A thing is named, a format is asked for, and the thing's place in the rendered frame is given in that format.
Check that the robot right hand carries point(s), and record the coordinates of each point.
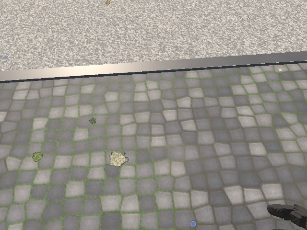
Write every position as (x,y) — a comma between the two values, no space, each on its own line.
(295,213)

